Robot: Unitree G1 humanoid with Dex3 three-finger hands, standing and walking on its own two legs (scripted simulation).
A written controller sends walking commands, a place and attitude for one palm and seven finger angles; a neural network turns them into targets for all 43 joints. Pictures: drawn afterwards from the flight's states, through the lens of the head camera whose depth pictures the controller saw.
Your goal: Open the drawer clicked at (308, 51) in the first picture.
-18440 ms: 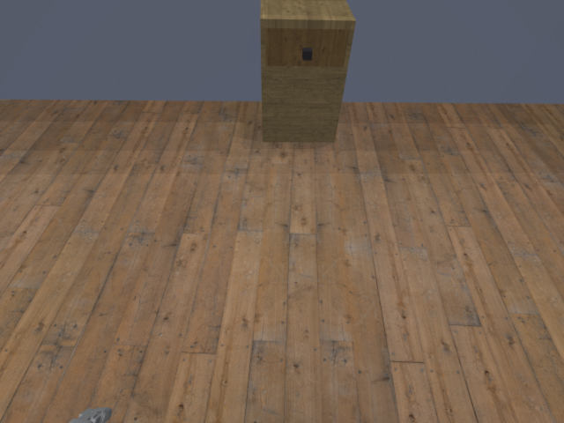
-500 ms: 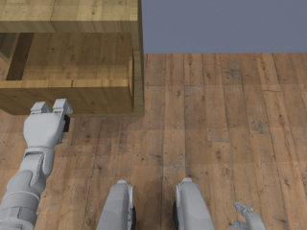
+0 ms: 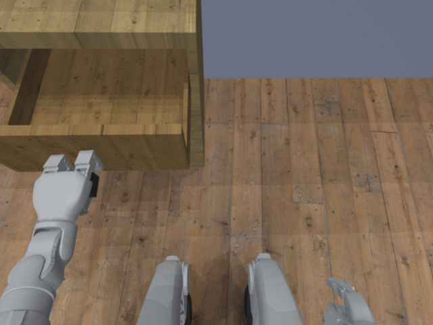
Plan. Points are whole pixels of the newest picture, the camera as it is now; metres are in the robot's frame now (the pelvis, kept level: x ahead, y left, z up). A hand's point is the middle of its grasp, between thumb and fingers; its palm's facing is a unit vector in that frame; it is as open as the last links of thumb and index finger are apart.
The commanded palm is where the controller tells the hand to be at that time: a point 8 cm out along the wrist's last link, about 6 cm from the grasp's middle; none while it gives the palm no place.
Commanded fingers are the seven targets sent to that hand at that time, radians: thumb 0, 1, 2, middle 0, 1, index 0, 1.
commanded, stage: pull the drawer open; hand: left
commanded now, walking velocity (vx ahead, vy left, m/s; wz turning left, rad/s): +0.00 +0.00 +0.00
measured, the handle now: (84, 174) +0.38 +0.27 -0.06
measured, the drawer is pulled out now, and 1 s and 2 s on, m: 0.18 0.22 0.26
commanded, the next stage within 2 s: none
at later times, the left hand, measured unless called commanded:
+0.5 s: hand (78, 209) +0.32 +0.28 -0.07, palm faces -0.06 -0.05 -1.00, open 8.0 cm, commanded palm +0.28 +0.28 -0.02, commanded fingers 0.00 0.90 0.90 -0.40 -1.35 -0.40 -1.35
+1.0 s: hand (76, 218) +0.30 +0.27 -0.07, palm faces -0.07 -0.05 -1.00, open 8.0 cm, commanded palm +0.27 +0.28 -0.02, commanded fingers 0.00 0.90 0.90 -0.40 -1.35 -0.40 -1.35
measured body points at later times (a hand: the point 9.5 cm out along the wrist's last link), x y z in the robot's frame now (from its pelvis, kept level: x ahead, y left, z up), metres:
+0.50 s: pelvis +0.00 +0.00 +0.00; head +0.16 +0.00 +0.41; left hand +0.31 +0.28 -0.02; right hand +0.15 -0.26 -0.14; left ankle +0.00 +0.12 -0.58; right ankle +0.03 -0.14 -0.58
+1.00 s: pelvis +0.00 -0.01 +0.00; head +0.16 +0.00 +0.41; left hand +0.30 +0.27 -0.02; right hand +0.15 -0.26 -0.14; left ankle +0.00 +0.12 -0.58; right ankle +0.03 -0.14 -0.58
